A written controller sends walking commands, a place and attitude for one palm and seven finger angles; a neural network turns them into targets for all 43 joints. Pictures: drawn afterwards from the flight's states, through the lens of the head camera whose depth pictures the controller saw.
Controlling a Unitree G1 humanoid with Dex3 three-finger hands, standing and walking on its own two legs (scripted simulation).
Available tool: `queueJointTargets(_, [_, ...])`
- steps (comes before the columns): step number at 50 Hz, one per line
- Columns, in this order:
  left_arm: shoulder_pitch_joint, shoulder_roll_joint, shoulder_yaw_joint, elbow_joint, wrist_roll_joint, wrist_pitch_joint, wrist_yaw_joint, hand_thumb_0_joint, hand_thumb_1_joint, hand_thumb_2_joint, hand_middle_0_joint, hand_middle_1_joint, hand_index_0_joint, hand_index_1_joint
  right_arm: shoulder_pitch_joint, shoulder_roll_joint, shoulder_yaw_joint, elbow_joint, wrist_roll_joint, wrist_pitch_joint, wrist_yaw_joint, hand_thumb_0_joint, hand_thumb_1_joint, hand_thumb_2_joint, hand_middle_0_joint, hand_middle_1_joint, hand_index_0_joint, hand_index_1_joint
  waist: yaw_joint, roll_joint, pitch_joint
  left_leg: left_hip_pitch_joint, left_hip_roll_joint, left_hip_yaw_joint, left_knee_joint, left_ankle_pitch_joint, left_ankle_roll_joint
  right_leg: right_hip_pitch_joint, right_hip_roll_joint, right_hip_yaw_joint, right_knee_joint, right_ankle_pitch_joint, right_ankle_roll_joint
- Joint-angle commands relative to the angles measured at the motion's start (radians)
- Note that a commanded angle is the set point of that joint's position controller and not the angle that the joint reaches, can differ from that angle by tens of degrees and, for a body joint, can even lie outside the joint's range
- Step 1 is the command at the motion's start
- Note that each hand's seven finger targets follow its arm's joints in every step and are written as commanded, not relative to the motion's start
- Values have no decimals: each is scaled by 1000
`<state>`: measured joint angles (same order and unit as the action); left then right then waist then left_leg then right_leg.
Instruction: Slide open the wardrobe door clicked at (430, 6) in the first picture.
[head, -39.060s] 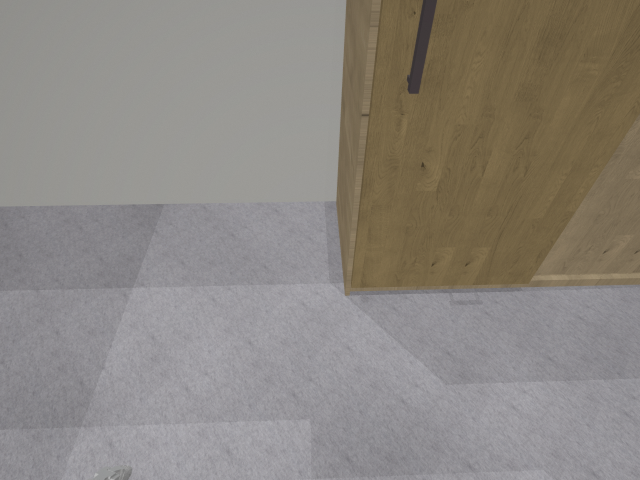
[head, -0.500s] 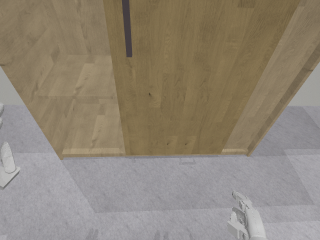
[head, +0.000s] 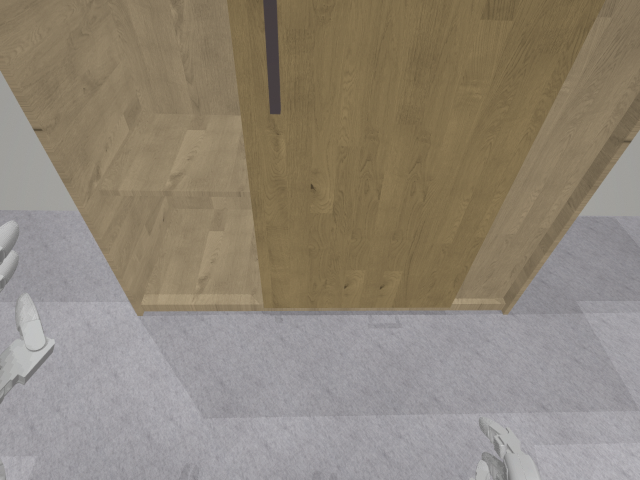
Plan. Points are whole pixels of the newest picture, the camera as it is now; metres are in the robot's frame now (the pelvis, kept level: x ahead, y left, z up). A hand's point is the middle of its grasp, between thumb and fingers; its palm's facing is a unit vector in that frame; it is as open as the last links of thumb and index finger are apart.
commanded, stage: stop stepping back and stand still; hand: left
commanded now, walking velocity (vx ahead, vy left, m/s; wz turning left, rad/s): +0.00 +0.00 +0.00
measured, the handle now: (272, 30) +0.79 +0.15 +0.23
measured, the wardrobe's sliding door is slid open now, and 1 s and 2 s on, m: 0.44 0.44 0.44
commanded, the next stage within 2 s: let the arm hang, fingers relaxed in 0.06 s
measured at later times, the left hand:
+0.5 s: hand out of the picture +0.04 +0.17 -0.18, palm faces -0.03 -0.99 -0.16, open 7.2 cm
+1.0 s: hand out of the picture +0.07 +0.26 -0.14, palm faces +0.02 -0.92 -0.38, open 7.4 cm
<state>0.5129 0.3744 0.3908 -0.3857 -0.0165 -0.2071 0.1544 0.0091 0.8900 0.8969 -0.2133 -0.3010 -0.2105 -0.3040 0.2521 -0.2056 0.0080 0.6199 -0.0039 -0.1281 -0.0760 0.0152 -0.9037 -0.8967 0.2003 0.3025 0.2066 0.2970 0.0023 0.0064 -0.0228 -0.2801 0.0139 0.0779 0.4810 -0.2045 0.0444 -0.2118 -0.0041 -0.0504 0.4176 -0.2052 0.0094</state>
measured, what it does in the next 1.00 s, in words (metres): stands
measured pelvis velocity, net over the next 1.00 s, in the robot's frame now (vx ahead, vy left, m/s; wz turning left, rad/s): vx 0.01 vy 0.00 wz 0.03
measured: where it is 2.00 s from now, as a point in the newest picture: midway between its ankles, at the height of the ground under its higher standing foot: outside the picture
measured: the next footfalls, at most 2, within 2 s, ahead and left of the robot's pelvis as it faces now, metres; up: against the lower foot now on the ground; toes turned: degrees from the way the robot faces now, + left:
none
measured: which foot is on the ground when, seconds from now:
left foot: down 0.00-1.00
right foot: down 0.00-1.00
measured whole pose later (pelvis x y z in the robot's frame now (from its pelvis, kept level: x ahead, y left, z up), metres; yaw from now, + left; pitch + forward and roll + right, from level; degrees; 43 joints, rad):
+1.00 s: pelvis +0.01 +0.00 +0.01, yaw +1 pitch -1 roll +0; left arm 0.13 0.36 0.01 1.11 0.01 -0.02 0.00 0.00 0.91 0.90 -0.20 -0.30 -0.20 -0.30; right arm 0.12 -0.32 -0.01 1.09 -0.01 0.00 0.01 0.01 -0.91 -0.90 0.20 0.30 0.21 0.30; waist 0.01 0.03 0.01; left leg -0.20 -0.02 0.06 0.37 -0.15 0.04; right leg -0.15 -0.03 -0.07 0.37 -0.20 0.01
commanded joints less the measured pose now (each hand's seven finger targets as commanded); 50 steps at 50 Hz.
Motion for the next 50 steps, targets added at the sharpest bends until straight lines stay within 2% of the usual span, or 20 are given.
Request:
queueJointTargets(1, [-60, 169, 106, -205, -1, -55, 14, 0, 900, 900, -200, -300, -200, -300, -120, -130, -44, -156, -2, -62, -14, 0, -900, -900, 200, 300, 200, 300, 6, 47, -40, -60, 76, -131, -165, -141, -19, 62, -33, 77, -57, -4, -12])
queueJointTargets(7, [-95, 184, 111, -228, 2, -55, 17, 0, 900, 900, -200, -300, -200, -300, -123, -133, -46, -151, -6, -67, -17, 0, -900, -900, 200, 300, 200, 300, 8, 59, -44, -50, 65, -124, -148, -118, -23, 63, -38, 84, -69, 5, -15])
queueJointTargets(8, [-87, 26, -281, 562, 57, 109, -130, 0, 900, 900, -200, -300, -200, -300, -162, -315, -87, 116, -3, -76, 81, 0, -900, -900, 200, 300, 200, 300, -40, 44, 29, -93, 98, -148, 36, 181, -9, -62, -130, 39, 63, 181, -37])
queueJointTargets(9, [-98, 35, -262, 561, 39, 187, -148, 0, 900, 900, -200, -300, -200, -300, -90, -268, -85, 87, 12, 1, 82, 0, -900, -900, 200, 300, 200, 300, -30, 64, -40, -3, 112, -115, 22, 237, -22, -91, -126, 76, 52, 118, -41])
queueJointTargets(10, [-111, 25, -268, 541, 35, 209, -152, 0, 900, 900, -200, -300, -200, -300, -88, -266, -81, 60, 11, 20, 78, 0, -900, -900, 200, 300, 200, 300, -29, 104, -33, -12, 131, -128, 5, 201, -10, -113, -100, 48, 79, 9, -34])
queueJointTargets(11, [-146, 14, -273, 576, 36, 208, -152, 0, 900, 900, -200, -300, -200, -300, -94, -265, -77, 71, 2, 33, 79, 0, -900, -900, 200, 300, 200, 300, -21, 107, -49, -70, 152, -176, -25, 181, 15, -96, -70, 22, 146, -67, -36])
queueJointTargets(12, [-171, 24, -280, 626, 44, 207, -153, 0, 900, 900, -200, -300, -200, -300, -105, -273, -75, 75, -6, 46, 77, 0, -900, -900, 200, 300, 200, 300, -16, 57, -37, -105, 167, -213, -54, 175, 33, -73, -48, 24, 190, -95, -36])
queueJointTargets(14, [-187, 48, -293, 731, 46, 207, -156, 0, 900, 900, -200, -300, -200, -300, -126, -284, -65, 89, -16, 62, 75, 0, -900, -900, 200, 300, 200, 300, 0, -55, -42, -127, 165, -239, -66, 142, 49, -23, -51, 41, 173, -74, -38])
queueJointTargets(16, [-222, 77, -299, 846, 51, 203, -157, 0, 900, 900, -200, -300, -200, -300, -124, -281, -62, 118, -18, 77, 78, 0, -900, -900, 200, 300, 200, 300, 0, -169, -61, -106, 119, -208, -24, 114, 32, -6, -94, 81, 105, -9, -50])
queueJointTargets(18, [-267, 78, -322, 951, 48, 205, -155, 0, 900, 900, -200, -300, -200, -300, -109, -238, -51, 150, -18, 96, 81, 0, -900, -900, 200, 300, 200, 300, -19, -192, -57, -50, 58, -152, 29, 44, 7, -65, -151, 139, 25, -40, -77])
queueJointTargets(20, [-317, 76, -341, 1032, 43, 208, -151, 0, 900, 900, -200, -300, -200, -300, -96, -206, -43, 184, -21, 116, 81, 0, -900, -900, 200, 300, 200, 300, -38, -133, -37, 25, 22, -113, 69, -8, -10, -148, -190, 175, -46, -111, -101])
queueJointTargets(22, [-333, 83, -349, 1099, 40, 205, -147, 0, 900, 900, -200, -300, -200, -300, -86, -203, -40, 212, -21, 124, 79, 0, -900, -900, 200, 300, 200, 300, -42, -29, -40, 63, 32, -121, 46, 16, -13, -151, -175, 164, -52, -127, -96])
queueJointTargets(26, [-288, 63, -344, 1234, 34, 201, -145, 0, 900, 900, -200, -300, -200, -300, -98, -217, -45, 278, -23, 122, 69, 0, -900, -900, 200, 300, 200, 300, -7, 176, -27, -37, 87, -190, -97, -74, 1, -20, -108, 111, -26, -138, -64])
queueJointTargets(27, [-280, 79, -341, 1261, 35, 199, -145, 0, 900, 900, -200, -300, -200, -300, -101, -238, -49, 285, -21, 120, 67, 0, -900, -900, 200, 300, 200, 300, 2, 182, -29, -52, 95, -202, -107, -66, 3, 22, -102, 103, -24, -101, -62])
queueJointTargets(29, [-273, 79, -340, 1309, 32, 195, -147, 0, 900, 900, -200, -300, -200, -300, -91, -238, -52, 313, -18, 117, 62, 0, -900, -900, 200, 300, 200, 300, 6, 165, -48, -53, 98, -201, -123, -79, 3, 61, -107, 99, -34, -83, -65])
queueJointTargets(33, [-309, 88, -340, 1369, 31, 189, -149, 0, 900, 900, -200, -300, -200, -300, -68, -258, -60, 356, -13, 115, 57, 0, -900, -900, 200, 300, 200, 300, -6, 57, -23, -5, 104, -200, -133, -61, 0, 39, -117, 102, -80, -95, -69])
queueJointTargets(36, [-331, 95, -342, 1404, 31, 190, -149, 0, 900, 900, -200, -300, -200, -300, -73, -274, -64, 384, -15, 117, 58, 0, -900, -900, 200, 300, 200, 300, -8, 37, 27, 1, 108, -209, -171, -121, -1, 5, -115, 100, -106, -145, -66])
queueJointTargets(41, [-359, 117, -347, 1440, 31, 185, -150, 0, 900, 900, -200, -300, -200, -300, -104, -295, -62, 411, -15, 113, 61, 0, -900, -900, 200, 300, 200, 300, -5, -16, 34, 34, 114, -208, -201, -83, -1, 16, -120, 100, -127, -116, -57])
queueJointTargets(45, [-386, 137, -350, 1450, 31, 182, -151, 0, 900, 900, -200, -300, -200, -300, -139, -310, -58, 425, -14, 109, 66, 0, -900, -900, 200, 300, 200, 300, -4, -23, 32, 64, 118, -201, -218, -27, -1, 26, -124, 98, -134, -69, -47])
queueJointTargets(50, [-415, 152, -353, 1451, 30, 174, -150, 0, 900, 900, -200, -300, -200, -300, -175, -323, -50, 436, -12, 100, 69, 0, -900, -900, 200, 300, 200, 300, -5, -20, -13, 127, 121, -182, -209, 134, -4, 62, -135, 94, -133, 43, -38])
